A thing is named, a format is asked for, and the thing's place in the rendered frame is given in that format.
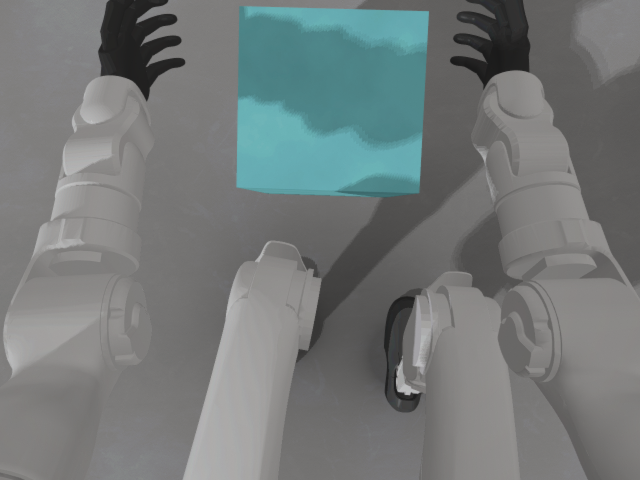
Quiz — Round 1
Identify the right robot shin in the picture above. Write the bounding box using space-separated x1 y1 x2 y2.
396 271 501 394

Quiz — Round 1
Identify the carton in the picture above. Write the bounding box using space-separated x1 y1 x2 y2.
236 6 429 198

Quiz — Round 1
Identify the right robot hand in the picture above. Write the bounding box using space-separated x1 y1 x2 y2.
450 0 530 91

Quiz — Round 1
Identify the robot left forearm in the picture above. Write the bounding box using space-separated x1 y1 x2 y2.
3 75 155 368

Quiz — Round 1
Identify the left robot hand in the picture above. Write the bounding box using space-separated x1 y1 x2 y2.
98 0 185 101

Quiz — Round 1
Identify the robot left upper arm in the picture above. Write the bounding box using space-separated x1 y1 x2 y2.
0 273 152 480

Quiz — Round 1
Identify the robot right forearm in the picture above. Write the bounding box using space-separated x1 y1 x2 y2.
471 70 640 301

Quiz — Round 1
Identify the robot left thigh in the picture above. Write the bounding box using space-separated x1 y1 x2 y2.
183 255 322 480

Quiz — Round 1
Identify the robot right upper arm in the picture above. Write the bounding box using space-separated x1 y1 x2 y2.
498 278 640 480

